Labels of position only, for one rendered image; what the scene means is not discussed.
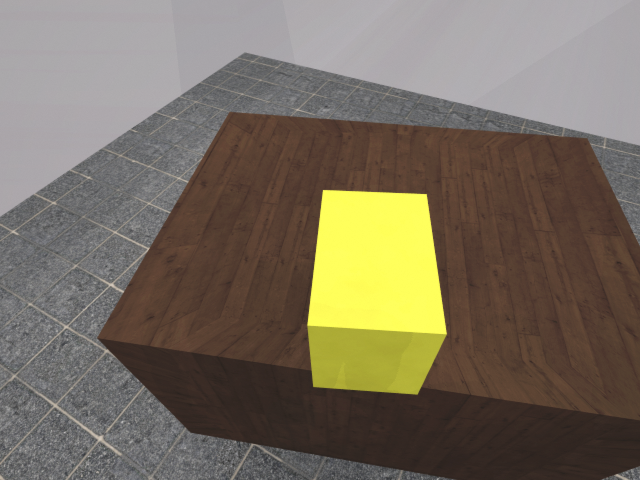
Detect carton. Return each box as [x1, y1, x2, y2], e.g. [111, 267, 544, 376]
[307, 190, 447, 395]

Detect pedestal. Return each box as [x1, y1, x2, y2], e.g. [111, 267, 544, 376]
[97, 112, 640, 480]

